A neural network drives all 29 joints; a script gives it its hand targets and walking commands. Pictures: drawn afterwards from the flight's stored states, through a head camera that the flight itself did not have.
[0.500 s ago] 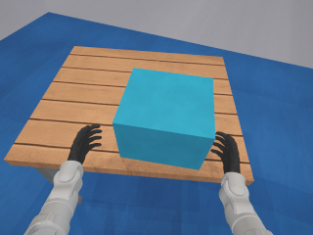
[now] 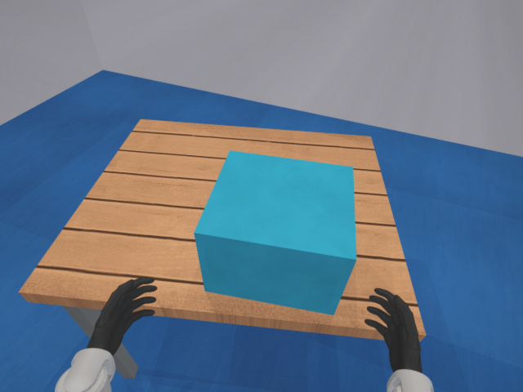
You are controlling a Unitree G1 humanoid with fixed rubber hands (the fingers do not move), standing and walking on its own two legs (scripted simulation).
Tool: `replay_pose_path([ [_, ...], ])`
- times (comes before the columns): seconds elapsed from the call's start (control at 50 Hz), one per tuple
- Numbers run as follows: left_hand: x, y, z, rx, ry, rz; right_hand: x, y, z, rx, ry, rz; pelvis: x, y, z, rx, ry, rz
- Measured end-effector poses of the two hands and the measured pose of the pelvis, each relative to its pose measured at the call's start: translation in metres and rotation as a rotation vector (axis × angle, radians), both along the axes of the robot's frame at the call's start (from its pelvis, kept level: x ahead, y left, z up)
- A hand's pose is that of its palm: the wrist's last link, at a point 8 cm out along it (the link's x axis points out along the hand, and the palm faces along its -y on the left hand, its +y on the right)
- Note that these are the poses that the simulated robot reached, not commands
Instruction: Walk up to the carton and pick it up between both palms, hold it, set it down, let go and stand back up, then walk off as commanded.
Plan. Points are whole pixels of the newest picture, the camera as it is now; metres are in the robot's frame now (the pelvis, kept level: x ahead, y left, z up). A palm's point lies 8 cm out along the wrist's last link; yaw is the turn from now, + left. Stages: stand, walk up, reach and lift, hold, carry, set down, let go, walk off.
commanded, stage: set down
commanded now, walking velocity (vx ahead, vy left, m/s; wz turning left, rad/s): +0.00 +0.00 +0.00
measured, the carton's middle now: (279, 228) +0.45 +0.01 -0.04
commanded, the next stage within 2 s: none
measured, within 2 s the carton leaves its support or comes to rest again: neither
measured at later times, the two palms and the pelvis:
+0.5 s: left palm (109, 347) +0.18 +0.25 -0.01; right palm (406, 373) +0.18 -0.18 -0.01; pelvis +0.01 +0.02 +0.00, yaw -2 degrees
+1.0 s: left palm (116, 357) +0.17 +0.24 -0.03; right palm (408, 387) +0.17 -0.19 -0.04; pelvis +0.02 +0.01 +0.00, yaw -2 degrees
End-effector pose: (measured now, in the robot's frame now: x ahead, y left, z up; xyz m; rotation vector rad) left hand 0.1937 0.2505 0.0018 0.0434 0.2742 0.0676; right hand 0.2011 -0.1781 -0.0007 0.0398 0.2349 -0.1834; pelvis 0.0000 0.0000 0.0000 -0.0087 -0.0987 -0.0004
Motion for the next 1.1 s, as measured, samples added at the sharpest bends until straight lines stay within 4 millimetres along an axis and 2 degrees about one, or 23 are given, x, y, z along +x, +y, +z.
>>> replay_pose_path([
  [0.1,-0.01,0.004,0.003,0.021,0.011,0.004,-0.015,0.0,0.0,-0.003,0.012,-0.017,0.003,0.002,0.001,-0.002,-0.028,-0.012],
  [0.26,-0.029,0.009,-0.017,0.035,0.143,0.006,-0.038,0.002,-0.015,-0.036,0.114,-0.02,0.004,0.008,0.001,-0.002,-0.047,-0.023],
  [0.52,-0.013,-0.001,-0.012,0.035,0.136,-0.005,-0.022,-0.003,-0.009,-0.064,0.108,-0.001,0.009,0.016,0.003,-0.005,-0.029,-0.032],
  [0.8,-0.023,-0.011,-0.032,0.057,0.272,-0.003,-0.034,-0.01,-0.03,-0.082,0.216,0.021,0.019,0.013,0.003,-0.008,-0.042,-0.033],
  [0.98,-0.02,-0.008,-0.033,0.07,0.294,0.012,-0.032,-0.013,-0.035,-0.095,0.235,0.044,0.018,0.007,0.004,-0.005,-0.03,-0.029],
  [1.1,-0.023,-0.009,-0.041,0.071,0.346,0.007,-0.036,-0.013,-0.042,-0.095,0.267,0.052,0.016,0.005,0.004,-0.004,-0.033,-0.026],
])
